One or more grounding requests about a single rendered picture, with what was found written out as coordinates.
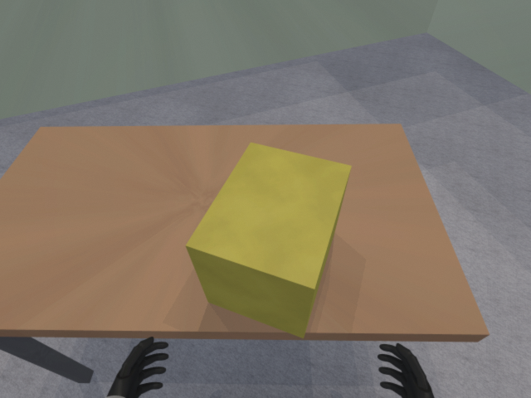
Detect carton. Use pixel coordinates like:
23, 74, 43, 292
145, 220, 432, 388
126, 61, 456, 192
186, 143, 352, 338

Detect table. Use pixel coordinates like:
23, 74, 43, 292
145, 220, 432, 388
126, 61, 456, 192
0, 124, 490, 383

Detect right robot hand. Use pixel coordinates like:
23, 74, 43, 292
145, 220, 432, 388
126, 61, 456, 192
378, 343, 435, 398

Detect left robot hand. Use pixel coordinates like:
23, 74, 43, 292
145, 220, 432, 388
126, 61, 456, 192
106, 337, 168, 398

